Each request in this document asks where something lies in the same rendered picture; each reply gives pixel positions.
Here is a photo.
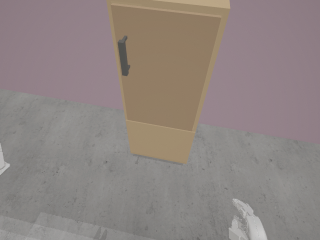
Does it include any robot right hand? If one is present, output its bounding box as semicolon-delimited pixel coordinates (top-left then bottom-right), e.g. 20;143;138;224
228;198;268;240

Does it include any robot left hand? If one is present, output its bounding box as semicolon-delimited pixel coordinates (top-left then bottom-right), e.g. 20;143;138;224
0;143;10;176

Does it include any cupboard door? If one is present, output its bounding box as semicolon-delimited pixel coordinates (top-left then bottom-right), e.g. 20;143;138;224
111;3;222;132

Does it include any handle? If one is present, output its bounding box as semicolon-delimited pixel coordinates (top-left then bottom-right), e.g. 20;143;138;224
117;35;130;76

